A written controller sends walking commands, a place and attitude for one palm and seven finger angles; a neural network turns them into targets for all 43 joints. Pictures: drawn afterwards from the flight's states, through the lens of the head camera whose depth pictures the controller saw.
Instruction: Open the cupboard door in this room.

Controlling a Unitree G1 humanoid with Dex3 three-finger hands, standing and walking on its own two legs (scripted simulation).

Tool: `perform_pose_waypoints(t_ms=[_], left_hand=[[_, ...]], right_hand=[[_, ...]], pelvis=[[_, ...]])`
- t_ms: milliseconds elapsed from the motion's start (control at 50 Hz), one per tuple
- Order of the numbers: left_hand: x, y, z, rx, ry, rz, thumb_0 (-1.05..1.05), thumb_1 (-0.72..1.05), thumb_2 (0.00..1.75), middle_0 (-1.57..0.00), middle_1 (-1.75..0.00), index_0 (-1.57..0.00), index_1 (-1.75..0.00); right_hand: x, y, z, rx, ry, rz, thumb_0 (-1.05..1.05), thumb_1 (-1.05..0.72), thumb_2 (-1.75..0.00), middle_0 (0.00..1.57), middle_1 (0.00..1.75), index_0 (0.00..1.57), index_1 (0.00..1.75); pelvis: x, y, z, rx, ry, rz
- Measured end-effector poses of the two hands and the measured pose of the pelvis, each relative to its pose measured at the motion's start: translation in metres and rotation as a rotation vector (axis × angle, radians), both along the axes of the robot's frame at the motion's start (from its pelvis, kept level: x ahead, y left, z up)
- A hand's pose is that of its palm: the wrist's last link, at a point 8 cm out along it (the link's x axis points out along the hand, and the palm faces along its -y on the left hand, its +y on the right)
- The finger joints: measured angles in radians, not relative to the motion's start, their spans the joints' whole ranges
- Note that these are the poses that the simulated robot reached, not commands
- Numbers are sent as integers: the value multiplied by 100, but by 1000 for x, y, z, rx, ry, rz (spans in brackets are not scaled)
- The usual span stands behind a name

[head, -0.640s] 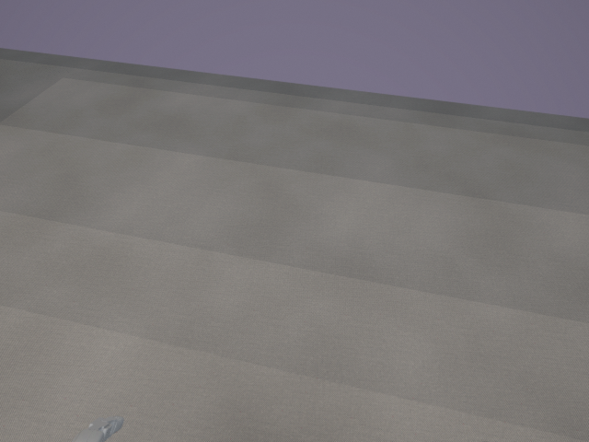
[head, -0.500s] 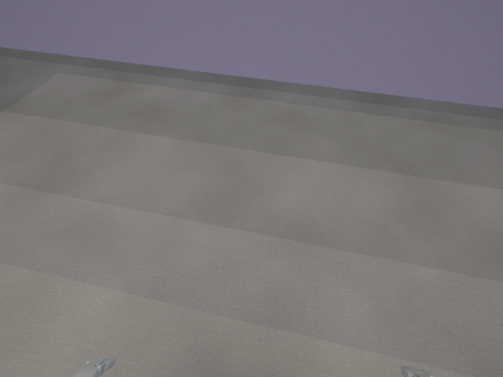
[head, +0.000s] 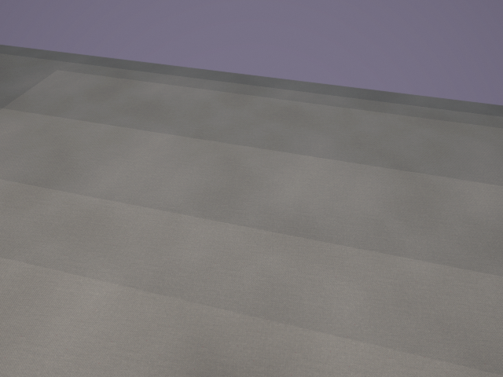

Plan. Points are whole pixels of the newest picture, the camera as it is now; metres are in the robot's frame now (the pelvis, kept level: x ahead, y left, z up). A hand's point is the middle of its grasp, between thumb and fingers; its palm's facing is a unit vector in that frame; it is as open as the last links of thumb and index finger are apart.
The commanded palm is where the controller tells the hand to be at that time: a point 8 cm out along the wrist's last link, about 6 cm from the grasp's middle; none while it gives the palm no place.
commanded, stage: stand and wait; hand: left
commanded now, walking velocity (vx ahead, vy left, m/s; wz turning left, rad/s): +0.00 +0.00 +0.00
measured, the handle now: out of the picture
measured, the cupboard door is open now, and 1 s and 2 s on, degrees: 0 0 0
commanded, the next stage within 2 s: turn or walk to find it in 0.26 s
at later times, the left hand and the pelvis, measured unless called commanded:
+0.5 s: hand out of the picture +0.06 +0.24 -0.16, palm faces +0.02 -0.95 -0.31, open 7.4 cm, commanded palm none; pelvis -0.01 +0.00 -0.01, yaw +3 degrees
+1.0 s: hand out of the picture +0.00 +0.21 -0.16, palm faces +0.23 -0.93 -0.29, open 7.4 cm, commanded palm none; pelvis -0.05 -0.02 -0.01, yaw +14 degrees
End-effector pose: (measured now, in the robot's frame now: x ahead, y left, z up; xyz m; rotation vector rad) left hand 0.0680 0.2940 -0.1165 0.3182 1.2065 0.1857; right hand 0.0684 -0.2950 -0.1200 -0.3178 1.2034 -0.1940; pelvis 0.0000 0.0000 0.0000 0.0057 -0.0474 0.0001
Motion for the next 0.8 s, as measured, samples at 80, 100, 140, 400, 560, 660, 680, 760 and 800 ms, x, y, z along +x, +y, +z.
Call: perform_pose_waypoints(t_ms=[80,100,140,400,560,660,680,760,800], left_hand=[[-3,0,1,1,2,-2,1,90,90,-21,-30,-20,-30],[-3,0,1,1,1,-2,1,90,90,-21,-30,-20,-30],[-4,0,1,0,0,-3,1,90,90,-21,-30,-20,-30],[-5,-2,-2,-7,-13,8,1,90,90,-21,-30,-20,-30],[-26,-14,-23,-64,13,67,0,90,90,-21,-29,-20,-30],[-44,-16,-41,-111,48,100,0,90,90,-21,-30,-20,-30],[-46,-16,-42,-114,53,107,1,90,90,-21,-30,-20,-30],[-53,-17,-35,-116,40,144,1,90,90,-21,-29,-20,-30],[-56,-19,-29,-113,20,164,1,90,90,-21,-29,-20,-30]], right_hand=[[-9,-1,-1,2,13,-5,0,-90,-90,21,30,20,30],[-11,0,-1,3,15,-6,0,-90,-90,21,30,20,30],[-14,0,-1,4,19,-8,0,-90,-90,21,30,20,30],[-20,5,-4,10,34,-3,0,-91,-90,21,30,20,30],[-25,37,-18,52,91,23,0,-91,-90,20,30,20,30],[-30,66,-22,80,97,27,0,-91,-90,20,30,20,30],[-32,71,-22,86,97,30,0,-91,-90,20,30,20,30],[-39,83,-19,106,113,47,0,-91,-90,21,30,20,30],[-40,83,-19,112,122,59,0,-90,-90,21,30,20,30]], pelvis=[[-4,0,0,-1,-1,-1],[-5,0,1,-1,-1,-1],[-6,0,1,-1,0,-1],[-11,1,-1,-3,9,17],[-13,10,-10,-21,29,62],[-15,21,-16,-8,29,81],[-17,22,-15,-9,30,87],[-24,20,-9,-23,43,125],[-28,17,-7,-29,50,143]])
